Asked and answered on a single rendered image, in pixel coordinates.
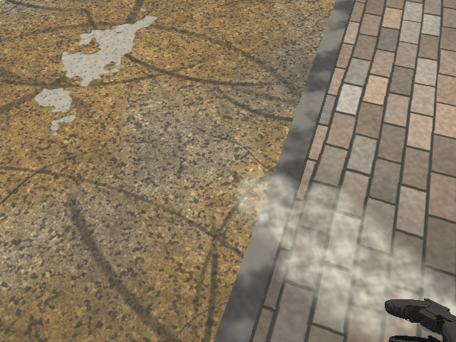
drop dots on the robot right hand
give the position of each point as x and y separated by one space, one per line
428 313

